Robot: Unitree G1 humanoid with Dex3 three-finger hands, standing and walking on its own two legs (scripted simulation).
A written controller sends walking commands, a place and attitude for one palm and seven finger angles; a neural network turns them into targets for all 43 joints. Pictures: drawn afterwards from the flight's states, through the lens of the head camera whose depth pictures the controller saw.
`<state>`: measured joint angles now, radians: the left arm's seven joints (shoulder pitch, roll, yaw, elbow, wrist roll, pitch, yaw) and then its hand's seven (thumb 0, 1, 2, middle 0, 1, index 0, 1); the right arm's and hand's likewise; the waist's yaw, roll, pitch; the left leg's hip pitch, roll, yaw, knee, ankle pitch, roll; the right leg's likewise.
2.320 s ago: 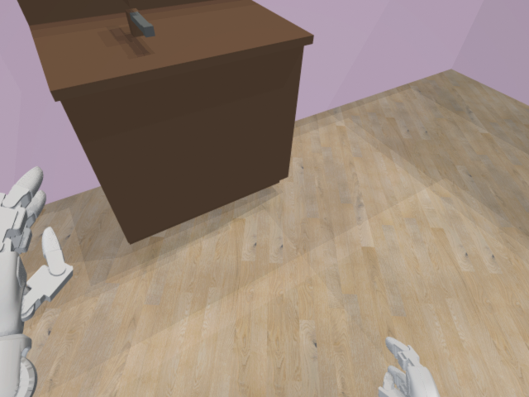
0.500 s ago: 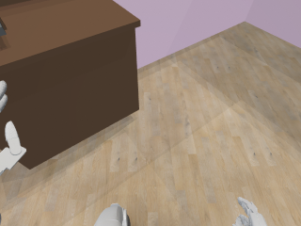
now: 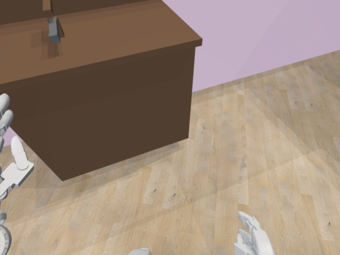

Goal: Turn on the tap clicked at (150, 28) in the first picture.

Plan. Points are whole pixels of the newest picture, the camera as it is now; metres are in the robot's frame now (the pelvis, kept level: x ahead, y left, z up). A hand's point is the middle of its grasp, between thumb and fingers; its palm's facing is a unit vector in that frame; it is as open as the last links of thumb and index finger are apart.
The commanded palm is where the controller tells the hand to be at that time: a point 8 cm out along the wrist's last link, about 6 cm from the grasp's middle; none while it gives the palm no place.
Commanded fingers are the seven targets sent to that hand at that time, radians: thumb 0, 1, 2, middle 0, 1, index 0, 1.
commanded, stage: take the last steps up to it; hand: left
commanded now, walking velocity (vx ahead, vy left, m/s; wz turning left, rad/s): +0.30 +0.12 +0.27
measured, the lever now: (54, 37) +0.74 +0.51 +0.12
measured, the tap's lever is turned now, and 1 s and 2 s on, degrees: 0 0 0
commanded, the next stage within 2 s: none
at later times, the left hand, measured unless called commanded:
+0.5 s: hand (11, 176) +0.19 +0.27 +0.18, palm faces +0.57 -0.76 -0.33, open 7.4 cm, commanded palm +0.13 +0.30 +0.19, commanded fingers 0.00 0.90 0.90 -0.20 -0.30 -0.20 -0.30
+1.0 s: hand (42, 146) +0.24 +0.26 +0.18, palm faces +0.50 -0.75 -0.43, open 7.4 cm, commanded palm +0.18 +0.29 +0.19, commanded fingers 0.00 0.90 0.90 -0.20 -0.30 -0.20 -0.30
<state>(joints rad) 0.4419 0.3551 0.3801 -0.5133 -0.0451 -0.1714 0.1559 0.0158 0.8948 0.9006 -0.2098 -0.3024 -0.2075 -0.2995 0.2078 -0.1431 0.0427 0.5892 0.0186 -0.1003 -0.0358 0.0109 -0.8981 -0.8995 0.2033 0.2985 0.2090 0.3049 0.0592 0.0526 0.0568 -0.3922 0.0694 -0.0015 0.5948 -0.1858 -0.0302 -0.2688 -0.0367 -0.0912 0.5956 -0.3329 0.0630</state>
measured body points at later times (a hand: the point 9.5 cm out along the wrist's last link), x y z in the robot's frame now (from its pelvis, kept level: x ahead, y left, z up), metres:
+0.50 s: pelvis +0.00 +0.00 +0.00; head +0.00 +0.02 +0.45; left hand +0.15 +0.31 +0.20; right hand +0.19 -0.22 -0.07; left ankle -0.01 +0.11 -0.72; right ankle +0.00 -0.12 -0.68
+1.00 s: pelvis +0.07 -0.01 +0.01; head +0.10 +0.00 +0.46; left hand +0.21 +0.29 +0.21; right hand +0.25 -0.25 -0.08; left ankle +0.08 +0.15 -0.68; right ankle +0.09 -0.10 -0.73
